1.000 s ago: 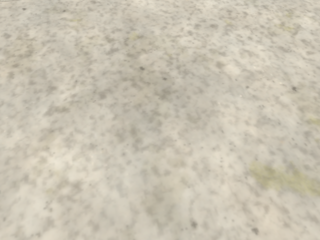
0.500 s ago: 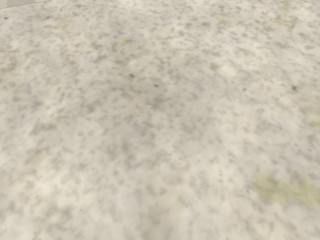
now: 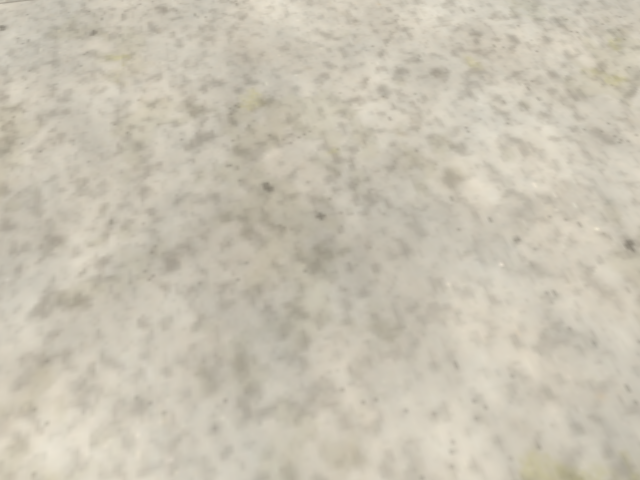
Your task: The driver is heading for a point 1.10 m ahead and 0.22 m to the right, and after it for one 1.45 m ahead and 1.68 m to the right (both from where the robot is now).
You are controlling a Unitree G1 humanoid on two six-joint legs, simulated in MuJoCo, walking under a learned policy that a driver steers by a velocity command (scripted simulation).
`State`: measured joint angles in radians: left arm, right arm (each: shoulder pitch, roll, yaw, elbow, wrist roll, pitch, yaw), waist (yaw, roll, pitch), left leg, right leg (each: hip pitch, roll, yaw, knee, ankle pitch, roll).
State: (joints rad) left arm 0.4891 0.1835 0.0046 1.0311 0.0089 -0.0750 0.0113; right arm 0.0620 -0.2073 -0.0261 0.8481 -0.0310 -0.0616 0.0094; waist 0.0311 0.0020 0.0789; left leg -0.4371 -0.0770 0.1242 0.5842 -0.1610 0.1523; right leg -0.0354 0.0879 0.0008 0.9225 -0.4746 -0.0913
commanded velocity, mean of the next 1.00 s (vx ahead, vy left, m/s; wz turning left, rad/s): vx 0.50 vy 0.00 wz -0.02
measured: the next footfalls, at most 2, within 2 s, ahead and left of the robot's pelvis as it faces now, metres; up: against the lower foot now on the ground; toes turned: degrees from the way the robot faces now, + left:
right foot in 0.52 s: +0.45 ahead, -0.12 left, +0.00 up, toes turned -3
left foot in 1.06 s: +0.74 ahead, +0.06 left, +0.00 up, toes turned +0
